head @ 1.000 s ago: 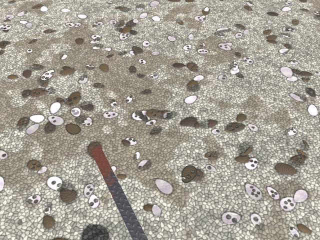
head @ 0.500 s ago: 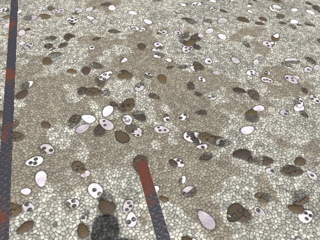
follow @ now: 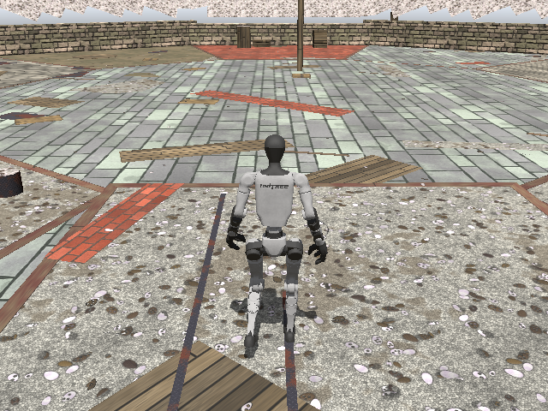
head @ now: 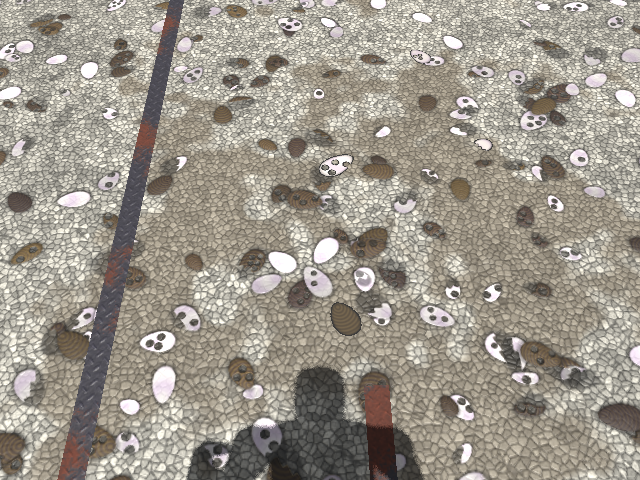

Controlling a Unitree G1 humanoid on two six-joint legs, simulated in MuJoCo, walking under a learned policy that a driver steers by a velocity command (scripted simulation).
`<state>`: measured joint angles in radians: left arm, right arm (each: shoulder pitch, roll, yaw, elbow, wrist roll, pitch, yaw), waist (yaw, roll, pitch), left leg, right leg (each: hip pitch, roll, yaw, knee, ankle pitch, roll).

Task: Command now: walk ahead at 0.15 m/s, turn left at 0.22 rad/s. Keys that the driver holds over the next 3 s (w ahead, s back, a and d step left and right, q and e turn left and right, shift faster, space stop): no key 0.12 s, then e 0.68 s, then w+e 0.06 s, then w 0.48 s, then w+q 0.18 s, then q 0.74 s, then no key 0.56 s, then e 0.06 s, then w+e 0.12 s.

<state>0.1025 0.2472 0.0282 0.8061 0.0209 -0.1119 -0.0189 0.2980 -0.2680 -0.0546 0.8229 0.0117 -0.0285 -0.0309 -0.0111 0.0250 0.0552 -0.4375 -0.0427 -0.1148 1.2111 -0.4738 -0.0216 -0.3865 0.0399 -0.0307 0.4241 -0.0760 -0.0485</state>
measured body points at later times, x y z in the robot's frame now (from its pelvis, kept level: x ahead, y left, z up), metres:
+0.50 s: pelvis +0.07 -0.01 +0.00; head +0.09 -0.02 +0.45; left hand +0.22 +0.25 -0.11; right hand +0.16 -0.30 -0.12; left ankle +0.09 +0.14 -0.73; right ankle +0.06 -0.11 -0.71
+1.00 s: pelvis +0.09 -0.04 +0.01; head +0.10 -0.06 +0.46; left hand +0.32 +0.17 -0.08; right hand +0.13 -0.35 -0.09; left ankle +0.18 +0.10 -0.70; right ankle +0.06 -0.11 -0.73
